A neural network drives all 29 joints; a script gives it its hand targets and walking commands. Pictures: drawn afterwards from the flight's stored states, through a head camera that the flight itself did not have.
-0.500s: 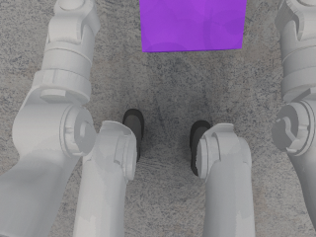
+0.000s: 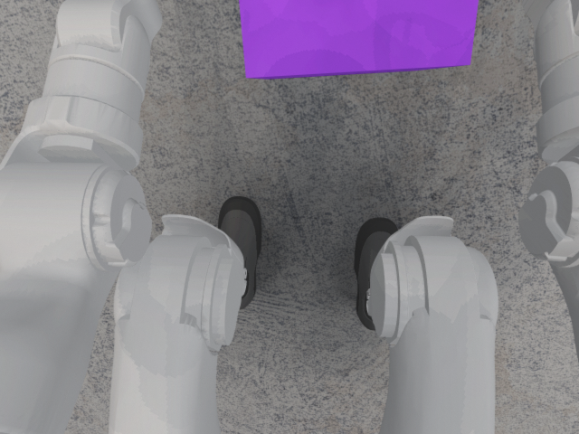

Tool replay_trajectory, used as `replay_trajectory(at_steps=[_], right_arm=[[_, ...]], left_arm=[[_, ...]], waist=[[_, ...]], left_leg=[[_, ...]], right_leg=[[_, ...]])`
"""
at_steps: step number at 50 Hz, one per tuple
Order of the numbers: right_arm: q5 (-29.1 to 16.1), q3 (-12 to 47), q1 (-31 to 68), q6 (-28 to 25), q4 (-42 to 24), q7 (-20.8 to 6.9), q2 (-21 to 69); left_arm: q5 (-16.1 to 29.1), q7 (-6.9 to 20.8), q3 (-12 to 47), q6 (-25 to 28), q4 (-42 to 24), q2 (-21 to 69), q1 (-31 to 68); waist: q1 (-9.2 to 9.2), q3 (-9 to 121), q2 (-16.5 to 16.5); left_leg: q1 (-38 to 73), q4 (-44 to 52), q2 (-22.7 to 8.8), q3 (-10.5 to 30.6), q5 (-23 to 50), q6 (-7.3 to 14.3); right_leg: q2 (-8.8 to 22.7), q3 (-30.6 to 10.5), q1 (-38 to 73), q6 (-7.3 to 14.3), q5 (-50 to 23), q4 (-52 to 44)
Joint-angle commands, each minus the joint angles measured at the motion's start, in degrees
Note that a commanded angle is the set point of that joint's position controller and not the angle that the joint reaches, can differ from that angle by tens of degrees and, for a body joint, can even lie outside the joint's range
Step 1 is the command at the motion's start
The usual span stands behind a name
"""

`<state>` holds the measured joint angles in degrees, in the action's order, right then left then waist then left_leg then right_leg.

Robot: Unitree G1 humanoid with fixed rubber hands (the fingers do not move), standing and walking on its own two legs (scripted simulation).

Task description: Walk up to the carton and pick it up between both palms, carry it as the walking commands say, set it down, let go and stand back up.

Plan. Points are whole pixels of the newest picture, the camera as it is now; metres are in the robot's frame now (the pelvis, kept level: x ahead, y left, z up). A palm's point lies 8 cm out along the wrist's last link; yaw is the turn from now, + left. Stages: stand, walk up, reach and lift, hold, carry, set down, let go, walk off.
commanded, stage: reach and lift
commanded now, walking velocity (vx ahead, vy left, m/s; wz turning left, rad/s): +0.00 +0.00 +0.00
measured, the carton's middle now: out of the picture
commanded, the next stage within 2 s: none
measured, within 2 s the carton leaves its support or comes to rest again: leaves its support in 1.46 s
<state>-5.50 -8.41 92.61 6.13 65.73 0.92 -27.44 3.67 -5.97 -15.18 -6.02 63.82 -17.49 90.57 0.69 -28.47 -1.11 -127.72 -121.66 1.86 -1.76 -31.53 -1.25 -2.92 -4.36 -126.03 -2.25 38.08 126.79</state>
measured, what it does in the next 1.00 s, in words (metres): stands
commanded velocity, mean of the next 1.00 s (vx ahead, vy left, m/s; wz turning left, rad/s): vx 0.00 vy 0.00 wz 0.00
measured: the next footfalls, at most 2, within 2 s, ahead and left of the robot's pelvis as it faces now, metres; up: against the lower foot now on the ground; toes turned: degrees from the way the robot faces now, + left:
none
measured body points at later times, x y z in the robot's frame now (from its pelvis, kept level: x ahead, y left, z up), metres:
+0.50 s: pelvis +0.00 +0.00 +0.00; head +0.40 -0.03 +0.19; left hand +0.57 +0.11 -0.22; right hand +0.57 -0.20 -0.22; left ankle +0.12 +0.12 -0.35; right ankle +0.08 -0.12 -0.35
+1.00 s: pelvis +0.00 +0.00 -0.01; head +0.39 -0.03 +0.19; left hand +0.57 +0.11 -0.22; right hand +0.57 -0.20 -0.22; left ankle +0.12 +0.12 -0.35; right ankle +0.08 -0.12 -0.35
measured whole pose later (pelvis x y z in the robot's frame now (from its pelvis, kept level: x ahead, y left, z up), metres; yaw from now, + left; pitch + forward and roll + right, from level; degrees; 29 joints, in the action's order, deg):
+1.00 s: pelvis +0.00 +0.00 -0.01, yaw +0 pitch +36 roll +3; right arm -3.0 -7.7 93.1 9.1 66.3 -1.4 -25.1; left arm 1.5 -3.3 -19.8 -8.1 63.9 -12.0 92.2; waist 0.5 -28.5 -1.0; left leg -127.7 -123.6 1.8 -1.8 -32.0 -1.2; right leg -2.9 -4.2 -126.0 -1.9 38.5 128.7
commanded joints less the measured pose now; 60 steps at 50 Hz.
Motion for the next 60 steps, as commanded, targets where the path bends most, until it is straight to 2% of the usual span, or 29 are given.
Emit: replay_trajectory(at_steps=[1,5,6,7,10,11,12,14,16,24,30,31,32,33,34,35,36,38,40,41,45,47,49,50,53,54,56,57,60], right_arm=[[-2.23,6.74,16.99,-1.64,0.17,-0.67,-5.19],[-1.96,7.25,19.17,-1.57,-1.12,-0.73,-5.07],[-0.10,6.17,14.56,-1.17,4.58,-0.73,-5.62],[-0.53,6.08,15.69,-1.21,1.59,-1.02,-3.08],[-1.44,8.22,20.86,-1.92,-2.23,-1.81,-0.17],[-1.65,8.32,19.55,-1.69,-2.24,-1.94,1.14],[-0.36,7.25,19.80,-1.58,-0.98,-1.82,-0.02],[0.23,7.90,19.66,-1.09,-0.22,-2.39,4.51],[1.96,5.99,19.92,-1.55,-1.76,-2.09,2.07],[4.28,5.76,21.03,-0.04,-2.23,-5.70,17.36],[2.58,9.24,22.96,1.56,-5.30,-11.33,39.90],[2.97,8.52,22.18,2.05,-4.15,-12.02,40.22],[2.06,9.59,23.18,2.22,-6.36,-12.83,42.92],[2.58,9.68,22.98,2.32,-7.14,-13.37,44.27],[2.65,9.22,22.96,2.62,-6.65,-13.70,44.76],[1.77,9.88,21.97,3.03,-7.23,-14.35,47.29],[2.08,9.14,22.27,3.17,-8.01,-14.79,47.14],[0.94,9.97,22.17,3.21,-7.19,-15.42,48.74],[1.50,10.41,21.01,3.32,-8.19,-15.40,48.97],[1.15,10.00,20.68,3.54,-7.85,-15.59,50.22],[-0.33,12.46,22.52,3.48,-9.03,-15.95,52.36],[-0.83,11.68,23.19,3.06,-9.14,-15.71,51.50],[-0.99,11.88,22.41,3.74,-6.87,-15.91,54.11],[-0.61,12.64,23.02,3.42,-9.32,-15.77,53.50],[-2.47,13.88,24.73,2.77,-11.31,-15.29,53.78],[-2.32,13.47,24.65,3.05,-9.95,-15.12,54.41],[-3.35,15.27,26.80,2.73,-12.78,-14.66,55.40],[-3.00,15.25,26.99,2.84,-12.69,-14.63,54.94],[-4.94,16.92,32.74,2.51,-16.69,-13.79,56.07]], left_arm=[[4.73,0.90,2.64,1.27,-0.05,-6.76,12.47],[4.83,0.92,3.24,1.64,-2.14,-6.28,15.40],[4.93,1.31,2.44,0.87,1.96,-5.47,12.32],[3.68,1.37,2.54,1.02,0.71,-4.41,12.49],[4.80,1.91,4.01,1.26,-0.62,0.20,15.05],[3.35,2.15,2.75,1.05,0.51,-0.20,13.77],[3.47,1.98,2.39,0.90,0.25,-0.06,14.53],[1.91,2.65,1.88,1.16,-1.02,0.95,15.93],[1.07,2.58,0.65,1.06,-0.87,2.47,15.36],[-6.05,4.52,-2.50,0.19,-0.89,12.88,15.36],[-4.42,10.11,3.71,-1.53,-5.17,34.07,21.09],[-3.73,11.17,4.45,-2.14,-4.38,36.60,19.98],[-4.32,11.62,4.57,-2.45,-4.85,37.63,20.85],[-4.09,12.26,4.55,-2.59,-5.15,39.99,20.57],[-4.03,12.64,5.74,-2.93,-5.43,40.05,21.48],[-4.15,12.83,5.53,-2.76,-6.27,39.92,21.24],[-4.00,13.45,6.05,-3.49,-6.88,42.79,21.19],[-3.19,13.66,6.85,-3.61,-6.07,42.59,20.03],[-2.29,14.21,7.86,-3.61,-7.28,44.00,20.84],[-2.56,14.70,8.06,-3.99,-7.86,45.34,20.47],[-0.80,14.58,8.82,-3.69,-7.90,45.21,22.07],[-0.28,14.50,10.33,-3.63,-8.62,46.28,22.54],[-1.14,14.47,10.00,-4.19,-6.57,47.10,20.93],[0.40,14.82,10.22,-3.76,-8.66,46.85,22.95],[0.40,14.22,11.02,-3.20,-10.55,47.19,24.23],[1.66,14.03,11.76,-3.01,-11.08,46.69,25.70],[1.46,13.72,11.83,-2.98,-11.39,47.61,25.14],[3.49,14.00,13.19,-3.29,-11.33,49.29,26.55],[4.91,13.12,14.48,-3.04,-14.24,49.75,30.93]], waist=[[1.61,63.37,8.82],[1.62,63.97,6.86],[-0.82,61.03,8.77],[0.70,60.27,7.58],[0.65,62.42,8.33],[1.97,60.27,7.18],[0.23,60.52,8.22],[2.48,58.87,8.07],[0.73,59.41,7.51],[3.52,54.06,8.97],[1.67,53.46,8.00],[-0.19,50.94,9.79],[1.90,51.94,8.16],[0.43,52.06,10.15],[0.28,51.68,8.20],[2.17,51.75,8.65],[0.38,50.42,7.47],[0.93,52.68,9.05],[-0.20,53.50,8.57],[0.86,53.10,6.73],[1.35,54.43,9.44],[0.91,55.69,6.58],[1.13,53.67,7.31],[0.12,54.99,10.57],[1.80,56.51,7.68],[0.68,59.42,8.59],[1.91,62.48,9.01],[-0.18,64.43,9.76],[0.98,73.80,9.08]], left_leg=[[35.39,0.98,0.58,2.07,23.89,-0.48],[39.10,0.01,0.96,1.68,25.47,-0.78],[35.66,0.34,1.03,1.84,23.00,-0.87],[37.15,0.82,1.29,2.15,23.64,-0.71],[39.15,0.14,1.67,2.76,26.76,-0.18],[37.47,-0.14,1.80,1.81,25.15,-0.41],[35.34,0.37,1.77,1.66,23.50,-0.59],[36.76,0.52,2.18,1.70,23.62,-0.24],[37.83,0.04,2.52,1.53,24.27,-0.64],[35.80,1.77,4.10,0.79,21.08,0.34],[38.62,0.50,5.17,1.26,22.91,0.90],[35.86,0.53,5.05,1.66,21.26,0.99],[36.36,0.28,5.15,0.78,20.80,1.06],[35.93,-0.39,5.32,1.19,20.99,1.26],[35.30,-0.23,5.15,1.04,19.71,1.12],[36.24,0.58,5.37,0.67,20.37,1.34],[35.54,-0.37,5.26,0.94,20.51,1.36],[36.74,-0.43,4.90,0.74,20.32,1.58],[36.52,-1.16,4.96,0.56,21.46,1.42],[34.22,-1.02,5.13,-0.19,20.93,1.22],[34.55,-1.37,4.73,0.42,21.59,1.95],[37.72,-1.68,4.87,0.25,23.42,1.56],[35.34,-0.81,4.87,0.11,21.23,1.82],[33.99,-1.63,4.78,0.46,21.85,2.16],[35.02,-1.69,4.95,-0.34,23.52,2.04],[37.30,-1.39,4.77,-0.16,23.98,1.92],[38.18,-1.73,4.90,-0.73,25.86,2.04],[38.23,-1.75,4.89,0.13,26.68,1.94],[42.95,-1.53,4.90,-0.53,28.42,1.83]], right_leg=[[1.73,4.11,22.73,0.53,-23.54,-7.85],[1.57,3.86,21.23,0.74,-22.63,-8.17],[1.64,4.44,22.26,0.61,-21.33,-8.55],[1.43,4.66,20.25,0.46,-21.85,-8.05],[1.18,4.51,19.84,0.58,-22.98,-7.87],[1.17,3.70,19.95,0.74,-21.64,-8.84],[1.20,4.22,23.43,0.69,-22.54,-8.25],[0.95,3.94,20.70,0.43,-21.01,-8.62],[0.66,4.28,21.66,0.65,-21.45,-8.84],[-0.55,4.32,20.19,0.60,-19.34,-9.23],[-1.54,5.72,16.10,1.04,-19.06,-7.95],[-1.35,6.15,17.00,1.16,-18.57,-8.02],[-1.46,5.93,16.91,1.23,-18.62,-7.77],[-1.63,6.61,15.97,1.16,-18.47,-7.93],[-1.77,6.51,15.52,1.56,-17.59,-7.69],[-1.85,6.73,15.74,1.25,-17.93,-7.62],[-2.05,6.51,12.97,1.81,-17.34,-7.61],[-1.69,7.37,15.16,1.29,-17.80,-7.07],[-2.04,7.03,15.10,1.71,-18.81,-7.11],[-2.03,6.18,17.00,2.03,-20.09,-7.47],[-1.71,6.18,17.03,1.84,-20.42,-7.08],[-1.82,6.49,15.02,2.11,-20.40,-6.51],[-1.86,6.37,15.90,1.82,-19.97,-7.05],[-1.86,6.50,17.39,1.89,-21.09,-6.86],[-1.93,5.69,17.92,1.94,-22.59,-7.02],[-1.68,6.15,20.29,1.94,-22.99,-6.75],[-2.14,6.39,20.81,1.36,-24.42,-6.68],[-1.98,6.74,23.12,1.71,-25.53,-6.23],[-2.04,6.64,26.55,1.62,-26.89,-6.57]])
